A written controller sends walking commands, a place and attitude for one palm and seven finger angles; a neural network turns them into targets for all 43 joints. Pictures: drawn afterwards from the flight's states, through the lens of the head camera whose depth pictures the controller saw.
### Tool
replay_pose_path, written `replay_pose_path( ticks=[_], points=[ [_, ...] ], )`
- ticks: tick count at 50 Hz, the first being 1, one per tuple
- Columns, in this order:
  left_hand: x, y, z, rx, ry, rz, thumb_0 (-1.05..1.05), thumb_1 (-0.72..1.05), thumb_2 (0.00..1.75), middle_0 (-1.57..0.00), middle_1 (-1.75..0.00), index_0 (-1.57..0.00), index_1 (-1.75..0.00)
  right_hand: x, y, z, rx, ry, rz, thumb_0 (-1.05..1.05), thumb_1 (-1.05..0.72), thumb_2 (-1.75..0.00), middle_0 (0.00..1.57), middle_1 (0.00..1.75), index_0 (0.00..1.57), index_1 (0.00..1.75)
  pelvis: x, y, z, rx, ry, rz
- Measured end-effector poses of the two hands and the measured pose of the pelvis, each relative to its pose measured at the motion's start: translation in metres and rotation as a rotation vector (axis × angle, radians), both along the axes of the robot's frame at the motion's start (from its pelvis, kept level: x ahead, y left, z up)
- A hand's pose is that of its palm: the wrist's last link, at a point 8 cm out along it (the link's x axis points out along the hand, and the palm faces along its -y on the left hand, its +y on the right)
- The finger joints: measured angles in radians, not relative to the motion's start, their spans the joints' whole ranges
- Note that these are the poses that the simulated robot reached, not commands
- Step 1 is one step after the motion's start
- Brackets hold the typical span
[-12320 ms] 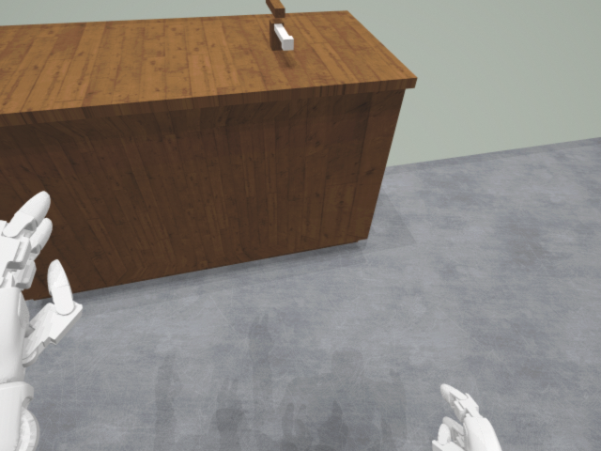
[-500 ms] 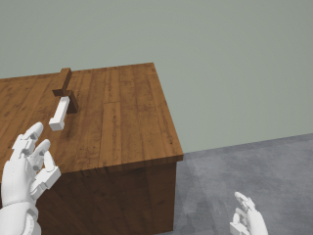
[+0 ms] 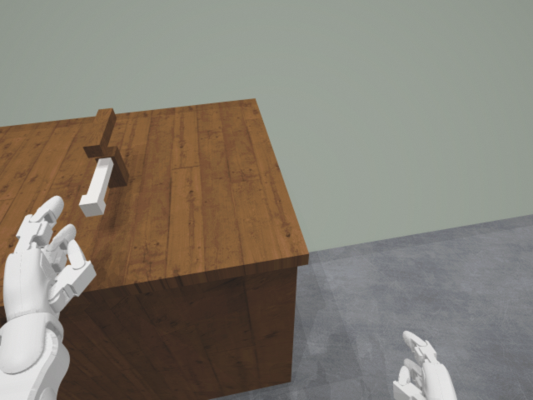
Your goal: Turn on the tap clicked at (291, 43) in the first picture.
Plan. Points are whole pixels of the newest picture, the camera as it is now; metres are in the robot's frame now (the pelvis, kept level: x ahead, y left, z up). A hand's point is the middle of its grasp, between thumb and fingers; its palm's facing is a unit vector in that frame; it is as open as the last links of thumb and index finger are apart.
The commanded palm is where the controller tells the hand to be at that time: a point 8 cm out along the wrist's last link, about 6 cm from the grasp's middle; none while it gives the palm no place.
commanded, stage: reach beside the lever's end, fingers flat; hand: left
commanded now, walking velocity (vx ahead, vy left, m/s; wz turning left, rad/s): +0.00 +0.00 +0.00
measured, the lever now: (92, 204) +0.36 +0.34 +0.11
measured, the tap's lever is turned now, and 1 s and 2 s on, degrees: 0 0 0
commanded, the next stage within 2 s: push the lever round in 1.68 s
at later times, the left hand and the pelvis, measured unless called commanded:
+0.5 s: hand (82, 253) +0.25 +0.29 +0.13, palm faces +0.51 -0.85 -0.11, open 7.6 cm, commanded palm +0.21 +0.34 +0.13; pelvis +0.01 +0.01 +0.00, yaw -1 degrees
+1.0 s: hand (79, 238) +0.29 +0.32 +0.12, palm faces +0.52 -0.85 -0.10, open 7.7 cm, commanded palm +0.25 +0.36 +0.11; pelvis +0.00 +0.02 +0.00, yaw -1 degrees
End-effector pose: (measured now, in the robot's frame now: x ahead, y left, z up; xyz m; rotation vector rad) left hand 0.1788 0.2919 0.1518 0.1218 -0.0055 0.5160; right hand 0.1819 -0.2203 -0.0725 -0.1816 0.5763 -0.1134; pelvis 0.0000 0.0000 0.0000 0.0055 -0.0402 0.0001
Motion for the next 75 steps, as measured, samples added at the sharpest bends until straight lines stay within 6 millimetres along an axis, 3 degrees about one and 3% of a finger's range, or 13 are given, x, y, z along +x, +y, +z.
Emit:
replay_pose_path(
  ticks=[31,62,69,75],
  points=[
    [0.032,0.044,-0.018,-0.018,0.017,0.043,0.02,0.9,0.9,-0.18,-0.23,-0.18,-0.23,-0.003,0.005,-0.002,-0.02,0.06,-0.038,0.01,-0.91,-0.9,0.21,0.3,0.21,0.3,0.008,0.015,0.002,-0.003,0.028,-0.017],
    [0.078,0.071,-0.036,-0.023,0.021,0.054,0.02,0.9,0.9,-0.15,-0.15,-0.16,-0.16,-0.041,-0.01,-0.018,-0.056,0.175,-0.093,0.01,-0.91,-0.9,0.21,0.3,0.21,0.3,0.002,0.019,-0.001,-0.008,0.068,-0.021],
    [0.081,0.082,-0.038,-0.022,0.022,0.06,0.02,0.9,0.9,-0.15,-0.15,-0.16,-0.15,-0.049,-0.013,-0.02,-0.058,0.2,-0.111,0.01,-0.91,-0.9,0.21,0.3,0.21,0.3,0.004,0.02,-0.002,-0.01,0.082,-0.025],
    [0.081,0.079,-0.041,-0.024,0.009,0.042,0.02,0.9,0.9,-0.15,-0.15,-0.15,-0.15,-0.052,-0.014,-0.023,-0.061,0.212,-0.111,0.01,-0.91,-0.9,0.21,0.3,0.21,0.3,0.004,0.021,-0.003,-0.012,0.085,-0.021]
  ],
)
